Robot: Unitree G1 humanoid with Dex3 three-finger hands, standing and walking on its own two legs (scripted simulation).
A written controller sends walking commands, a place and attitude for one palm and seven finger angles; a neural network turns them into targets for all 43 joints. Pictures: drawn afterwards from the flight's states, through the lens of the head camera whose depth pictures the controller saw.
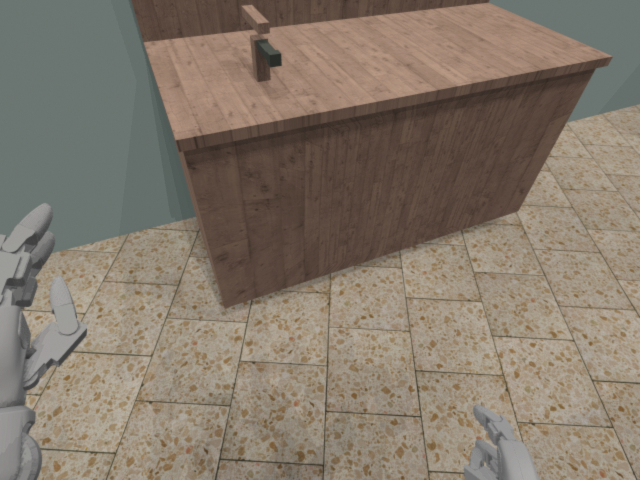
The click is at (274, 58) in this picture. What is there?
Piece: tap's lever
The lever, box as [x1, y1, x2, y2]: [266, 50, 281, 66]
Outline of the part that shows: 266,51 267,63 270,66 281,65 280,53 277,50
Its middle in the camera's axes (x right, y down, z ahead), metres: -0.11 -0.42 +0.90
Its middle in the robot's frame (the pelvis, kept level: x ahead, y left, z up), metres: +0.96 +0.17 +0.11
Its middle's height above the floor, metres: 0.88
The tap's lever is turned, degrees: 0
